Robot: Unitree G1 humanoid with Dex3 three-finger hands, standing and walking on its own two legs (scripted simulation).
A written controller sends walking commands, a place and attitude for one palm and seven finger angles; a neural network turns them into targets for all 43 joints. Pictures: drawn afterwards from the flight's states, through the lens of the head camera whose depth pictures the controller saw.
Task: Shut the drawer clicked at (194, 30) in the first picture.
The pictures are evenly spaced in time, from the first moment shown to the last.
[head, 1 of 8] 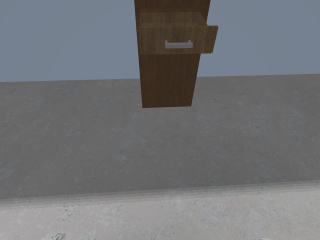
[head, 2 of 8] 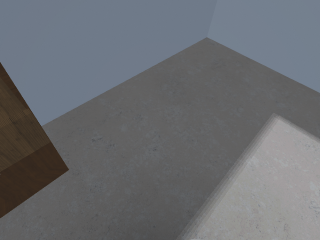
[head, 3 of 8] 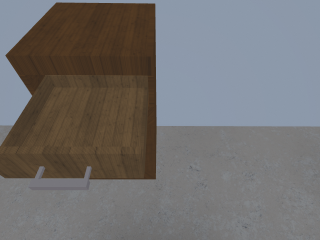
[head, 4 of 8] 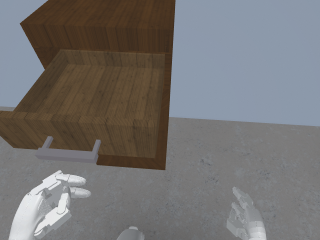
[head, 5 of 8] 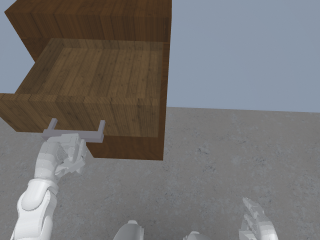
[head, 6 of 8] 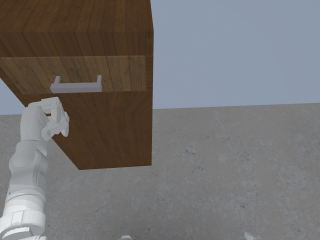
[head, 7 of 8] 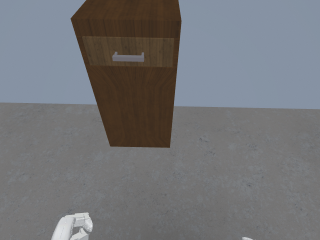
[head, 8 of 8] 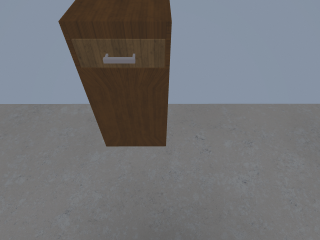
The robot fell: no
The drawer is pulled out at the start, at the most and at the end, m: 0.30 0.30 0.00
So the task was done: yes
